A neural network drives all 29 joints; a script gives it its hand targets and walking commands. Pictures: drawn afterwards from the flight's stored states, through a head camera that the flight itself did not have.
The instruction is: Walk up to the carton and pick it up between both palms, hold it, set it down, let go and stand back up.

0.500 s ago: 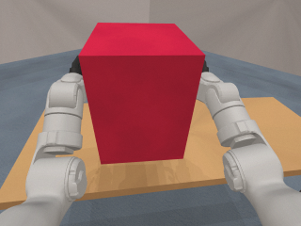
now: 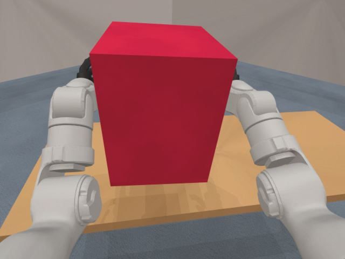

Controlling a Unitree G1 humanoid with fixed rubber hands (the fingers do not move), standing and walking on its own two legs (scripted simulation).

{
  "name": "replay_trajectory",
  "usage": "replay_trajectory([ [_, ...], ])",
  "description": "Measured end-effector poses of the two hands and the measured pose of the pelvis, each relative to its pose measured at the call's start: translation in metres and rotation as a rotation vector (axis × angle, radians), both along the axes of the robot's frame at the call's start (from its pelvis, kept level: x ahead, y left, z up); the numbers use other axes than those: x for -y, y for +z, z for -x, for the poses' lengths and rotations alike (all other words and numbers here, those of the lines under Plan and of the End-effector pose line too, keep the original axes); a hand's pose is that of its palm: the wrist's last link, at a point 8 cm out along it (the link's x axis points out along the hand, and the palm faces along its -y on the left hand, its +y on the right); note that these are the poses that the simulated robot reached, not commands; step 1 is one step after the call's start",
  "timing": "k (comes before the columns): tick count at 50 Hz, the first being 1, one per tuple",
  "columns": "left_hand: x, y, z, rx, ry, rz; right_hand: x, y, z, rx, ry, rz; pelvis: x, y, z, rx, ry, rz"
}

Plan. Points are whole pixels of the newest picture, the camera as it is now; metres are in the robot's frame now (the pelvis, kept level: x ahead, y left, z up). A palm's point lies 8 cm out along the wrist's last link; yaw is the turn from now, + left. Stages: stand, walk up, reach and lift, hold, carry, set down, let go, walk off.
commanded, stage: hold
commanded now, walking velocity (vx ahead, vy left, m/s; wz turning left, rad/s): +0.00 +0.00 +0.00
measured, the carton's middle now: (159, 100) +0.40 +0.00 +0.26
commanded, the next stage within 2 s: none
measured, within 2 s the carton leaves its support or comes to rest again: neither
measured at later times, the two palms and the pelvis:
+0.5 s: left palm (77, 83) +0.36 +0.17 +0.31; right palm (227, 78) +0.37 -0.14 +0.32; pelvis +0.00 +0.00 +0.00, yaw +0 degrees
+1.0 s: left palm (76, 82) +0.36 +0.17 +0.32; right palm (227, 80) +0.37 -0.14 +0.32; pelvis -0.01 +0.00 +0.00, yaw +1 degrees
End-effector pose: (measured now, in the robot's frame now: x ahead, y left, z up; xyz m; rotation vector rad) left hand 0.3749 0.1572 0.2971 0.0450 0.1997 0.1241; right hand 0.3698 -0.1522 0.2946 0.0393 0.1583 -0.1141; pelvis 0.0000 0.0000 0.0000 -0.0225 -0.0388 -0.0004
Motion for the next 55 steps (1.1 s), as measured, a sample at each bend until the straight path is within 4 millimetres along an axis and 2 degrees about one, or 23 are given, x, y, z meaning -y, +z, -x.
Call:
replay_trajectory([
  [8,-0.003,0.009,0.003,-0.003,0.005,0.002,-0.003,0.01,0.002,-0.005,0.005,-0.003,0.001,0.0,0.003,-0.004,0.0,0.0],
  [24,-0.01,0.016,0.01,-0.006,0.014,0.009,-0.01,0.026,0.004,-0.015,0.018,0.021,0.001,0.0,0.005,-0.011,0.005,0.004],
  [55,-0.01,0.02,0.012,0.0,0.029,-0.003,-0.01,0.021,0.003,-0.02,0.033,0.017,0.001,0.0,0.005,-0.011,0.009,0.006],
])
